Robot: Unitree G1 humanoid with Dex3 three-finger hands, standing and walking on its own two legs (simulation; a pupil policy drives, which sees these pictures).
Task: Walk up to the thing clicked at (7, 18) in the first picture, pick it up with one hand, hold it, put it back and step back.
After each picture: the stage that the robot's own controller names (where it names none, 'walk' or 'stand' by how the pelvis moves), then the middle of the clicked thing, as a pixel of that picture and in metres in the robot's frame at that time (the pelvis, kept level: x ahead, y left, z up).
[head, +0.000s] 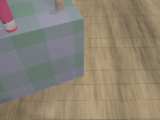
stand; (3, 11) +0.83 +0.49 +0.02
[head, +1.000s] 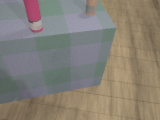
walk; (32, 9) +0.77 +0.27 +0.04
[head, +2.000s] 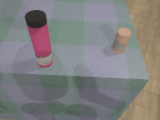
stand; (41, 42) +0.50 +0.20 +0.04
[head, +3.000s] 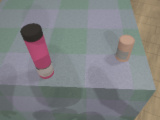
stand; (40, 54) +0.46 +0.21 +0.04
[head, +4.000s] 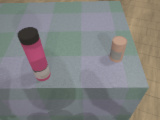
stand; (36, 57) +0.46 +0.22 +0.03
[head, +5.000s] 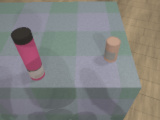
stand; (30, 57) +0.47 +0.24 +0.02
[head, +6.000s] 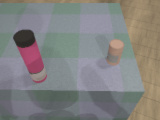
stand; (32, 59) +0.46 +0.23 +0.02
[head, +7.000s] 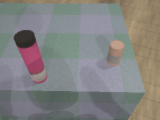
stand; (33, 59) +0.46 +0.23 +0.02
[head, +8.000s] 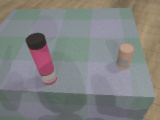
rise first; (43, 61) +0.45 +0.22 +0.02
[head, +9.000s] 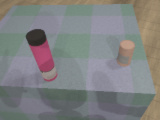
go down; (43, 58) +0.47 +0.22 +0.02
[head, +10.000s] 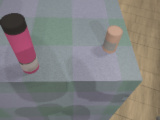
go down; (23, 48) +0.47 +0.21 +0.04
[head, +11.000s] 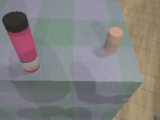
go down; (24, 46) +0.48 +0.21 +0.05
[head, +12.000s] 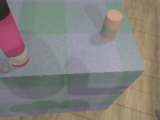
close in; (8, 38) +0.46 +0.22 +0.08
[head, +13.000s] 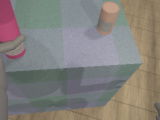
close; (4, 22) +0.50 +0.22 +0.11
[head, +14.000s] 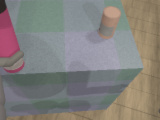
lift; (3, 38) +0.45 +0.23 +0.10
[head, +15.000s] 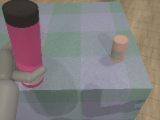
lift; (27, 51) +0.34 +0.16 +0.21
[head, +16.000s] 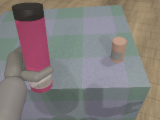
hold; (35, 52) +0.34 +0.15 +0.20
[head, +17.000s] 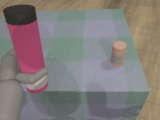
hold; (29, 54) +0.33 +0.17 +0.20
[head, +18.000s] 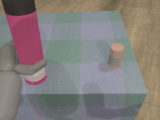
crouch; (28, 45) +0.35 +0.17 +0.22
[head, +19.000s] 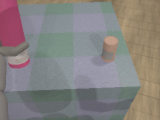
crouch; (10, 29) +0.43 +0.22 +0.21
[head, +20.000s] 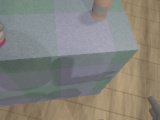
lower; out of the picture +0.52 +0.24 +0.12
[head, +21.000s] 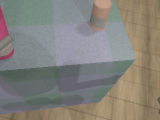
lower; out of the picture +0.50 +0.23 +0.11
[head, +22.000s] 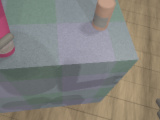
lower; out of the picture +0.50 +0.23 +0.11
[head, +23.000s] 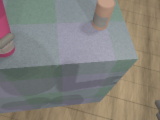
lower; out of the picture +0.50 +0.22 +0.11
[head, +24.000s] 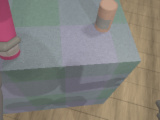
loosen; (0, 23) +0.50 +0.22 +0.11
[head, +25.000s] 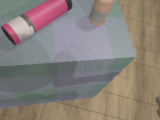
rise; (40, 16) +0.57 +0.09 +0.02
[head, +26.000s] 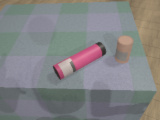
sink last; (80, 59) +0.52 +0.06 -0.03
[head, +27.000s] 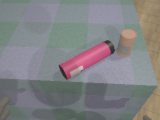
stand; (87, 58) +0.49 +0.03 -0.03
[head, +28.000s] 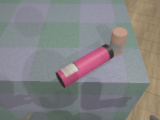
stand; (86, 64) +0.45 +0.02 -0.01
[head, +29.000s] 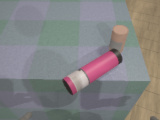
stand; (93, 70) +0.42 -0.01 -0.01
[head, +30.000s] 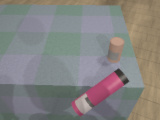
stand; (99, 92) +0.37 -0.04 -0.08
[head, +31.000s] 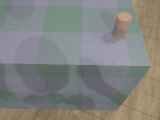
walk; out of the picture +0.23 +0.02 -0.71
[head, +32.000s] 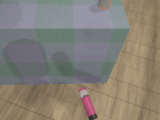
walk; (87, 103) +0.48 -0.04 -0.73
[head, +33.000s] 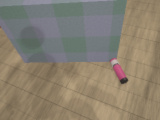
stand; (118, 70) +0.85 -0.22 -0.73
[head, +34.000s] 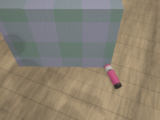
stand; (112, 76) +0.88 -0.25 -0.74
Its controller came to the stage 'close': yes
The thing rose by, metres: 0.21
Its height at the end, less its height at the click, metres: -0.76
